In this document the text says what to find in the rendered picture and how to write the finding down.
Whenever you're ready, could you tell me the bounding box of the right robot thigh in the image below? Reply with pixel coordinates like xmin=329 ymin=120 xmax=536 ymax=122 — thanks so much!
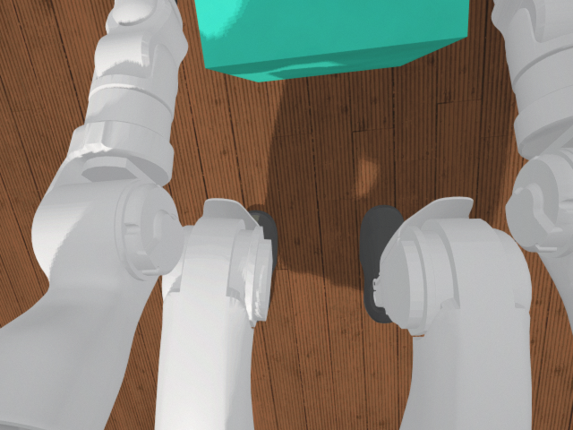
xmin=388 ymin=218 xmax=532 ymax=430

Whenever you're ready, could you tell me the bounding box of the left robot upper arm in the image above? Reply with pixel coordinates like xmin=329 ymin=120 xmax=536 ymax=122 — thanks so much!
xmin=0 ymin=178 xmax=184 ymax=430

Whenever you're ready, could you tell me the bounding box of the robot right forearm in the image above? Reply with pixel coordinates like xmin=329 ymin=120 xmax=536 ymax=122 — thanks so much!
xmin=492 ymin=0 xmax=573 ymax=160

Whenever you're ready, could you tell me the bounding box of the robot left forearm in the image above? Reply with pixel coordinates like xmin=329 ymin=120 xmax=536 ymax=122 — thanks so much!
xmin=31 ymin=0 xmax=188 ymax=258

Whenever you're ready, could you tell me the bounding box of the right robot upper arm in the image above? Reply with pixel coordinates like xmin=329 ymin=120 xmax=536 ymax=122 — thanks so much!
xmin=505 ymin=148 xmax=573 ymax=334

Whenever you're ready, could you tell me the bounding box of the robot right foot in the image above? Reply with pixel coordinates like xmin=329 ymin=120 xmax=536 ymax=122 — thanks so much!
xmin=359 ymin=205 xmax=404 ymax=323

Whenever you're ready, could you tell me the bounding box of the carton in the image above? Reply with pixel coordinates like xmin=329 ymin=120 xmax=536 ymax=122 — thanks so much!
xmin=194 ymin=0 xmax=469 ymax=82

